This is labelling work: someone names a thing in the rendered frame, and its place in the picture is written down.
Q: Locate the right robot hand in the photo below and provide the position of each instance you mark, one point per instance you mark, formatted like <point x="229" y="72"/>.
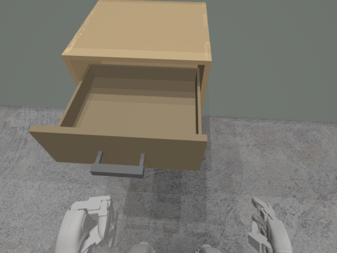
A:
<point x="273" y="237"/>

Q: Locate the drawer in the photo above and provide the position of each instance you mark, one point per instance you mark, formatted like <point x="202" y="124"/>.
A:
<point x="126" y="110"/>

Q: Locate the handle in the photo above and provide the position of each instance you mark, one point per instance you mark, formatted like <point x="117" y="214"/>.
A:
<point x="116" y="170"/>

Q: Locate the left robot hand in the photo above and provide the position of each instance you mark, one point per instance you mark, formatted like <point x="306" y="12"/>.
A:
<point x="95" y="217"/>

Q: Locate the cabinet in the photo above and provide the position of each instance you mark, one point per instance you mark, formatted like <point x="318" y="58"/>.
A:
<point x="145" y="33"/>

